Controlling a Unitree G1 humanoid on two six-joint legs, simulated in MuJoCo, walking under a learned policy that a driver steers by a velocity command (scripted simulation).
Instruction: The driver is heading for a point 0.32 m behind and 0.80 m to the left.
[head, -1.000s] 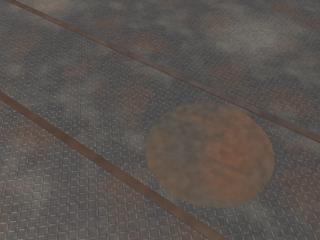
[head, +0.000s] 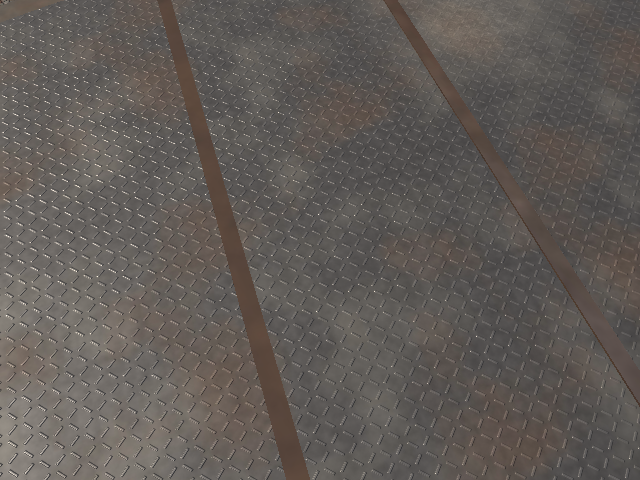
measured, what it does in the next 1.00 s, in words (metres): walks ahead, turning left: left foot, then right foot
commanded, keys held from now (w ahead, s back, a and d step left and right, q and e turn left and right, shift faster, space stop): q+shift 0.36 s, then w+q+shift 0.64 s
